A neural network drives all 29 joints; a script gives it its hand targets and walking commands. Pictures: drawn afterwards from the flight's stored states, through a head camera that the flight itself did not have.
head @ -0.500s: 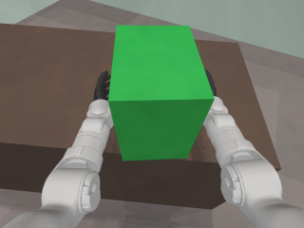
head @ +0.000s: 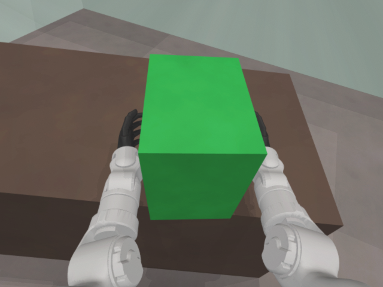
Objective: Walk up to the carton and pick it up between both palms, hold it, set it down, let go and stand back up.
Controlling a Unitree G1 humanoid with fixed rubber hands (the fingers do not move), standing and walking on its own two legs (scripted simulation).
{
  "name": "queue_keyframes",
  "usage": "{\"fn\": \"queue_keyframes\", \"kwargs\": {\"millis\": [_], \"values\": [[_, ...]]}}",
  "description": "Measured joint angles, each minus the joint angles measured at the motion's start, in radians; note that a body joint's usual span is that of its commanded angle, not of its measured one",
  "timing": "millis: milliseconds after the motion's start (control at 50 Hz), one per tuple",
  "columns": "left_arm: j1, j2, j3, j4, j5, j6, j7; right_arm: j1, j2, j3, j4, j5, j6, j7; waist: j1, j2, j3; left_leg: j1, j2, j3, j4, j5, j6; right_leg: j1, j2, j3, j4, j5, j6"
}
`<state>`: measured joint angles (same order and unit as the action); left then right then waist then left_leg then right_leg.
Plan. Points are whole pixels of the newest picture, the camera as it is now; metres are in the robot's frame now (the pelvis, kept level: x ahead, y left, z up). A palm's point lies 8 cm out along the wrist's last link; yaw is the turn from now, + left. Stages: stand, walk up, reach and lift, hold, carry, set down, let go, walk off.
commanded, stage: reach and lift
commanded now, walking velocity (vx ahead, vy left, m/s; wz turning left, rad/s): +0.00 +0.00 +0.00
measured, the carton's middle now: (192, 141) +0.42 +0.05 +0.06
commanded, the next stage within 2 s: none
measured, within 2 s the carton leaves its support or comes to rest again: leaves its support in 0.90 s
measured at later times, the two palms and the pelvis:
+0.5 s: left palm (128, 145) +0.39 +0.19 +0.07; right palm (257, 145) +0.42 -0.10 +0.08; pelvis +0.01 +0.00 +0.00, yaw +1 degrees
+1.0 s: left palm (131, 143) +0.38 +0.18 +0.08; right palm (263, 143) +0.42 -0.10 +0.10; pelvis +0.00 +0.00 +0.00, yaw +1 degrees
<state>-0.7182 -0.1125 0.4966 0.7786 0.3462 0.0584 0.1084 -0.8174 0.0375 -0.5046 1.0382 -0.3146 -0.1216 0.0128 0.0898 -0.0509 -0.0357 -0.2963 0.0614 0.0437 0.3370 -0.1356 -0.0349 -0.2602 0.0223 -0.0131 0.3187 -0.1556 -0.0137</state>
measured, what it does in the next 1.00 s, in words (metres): stands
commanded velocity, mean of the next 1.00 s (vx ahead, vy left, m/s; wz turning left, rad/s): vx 0.00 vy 0.00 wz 0.00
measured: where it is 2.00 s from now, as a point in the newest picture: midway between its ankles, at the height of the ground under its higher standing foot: outside the picture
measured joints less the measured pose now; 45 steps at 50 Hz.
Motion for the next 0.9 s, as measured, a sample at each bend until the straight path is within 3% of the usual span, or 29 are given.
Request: {"fn": "queue_keyframes", "kwargs": {"millis": [280, 640, 760, 900], "values": [[0.023, -0.002, -0.018, -0.035, 0.001, 0.045, -0.007, 0.029, 0.003, 0.034, -0.008, 0.019, -0.001, -0.013, -0.011, -0.005, -0.007, 0.014, -0.002, -0.011, -0.009, -0.006, -0.001, 0.021, -0.002, -0.012, -0.013, -0.008, -0.001], [0.024, -0.002, -0.009, -0.028, 0.002, 0.026, -0.019, 0.044, 0.005, 0.053, -0.015, 0.019, -0.034, -0.031, -0.014, -0.007, -0.008, 0.014, -0.008, -0.015, -0.019, 0.001, 0.0, 0.015, -0.007, -0.017, -0.005, -0.013, -0.001], [0.037, 0.0, -0.027, -0.025, -0.02, 0.016, -0.008, 0.054, 0.003, 0.061, -0.006, 0.018, -0.049, -0.036, -0.018, -0.012, -0.034, -0.002, -0.009, -0.015, -0.017, 0.002, 0.0, -0.001, -0.009, -0.018, -0.003, -0.013, -0.001], [0.043, 0.015, -0.075, -0.03, -0.038, 0.005, 0.018, 0.043, -0.018, 0.109, 0.037, 0.072, -0.097, -0.055, -0.029, -0.011, -0.046, -0.029, -0.003, -0.024, 0.007, -0.003, -0.004, -0.015, -0.003, -0.026, -0.003, -0.007, -0.003]]}}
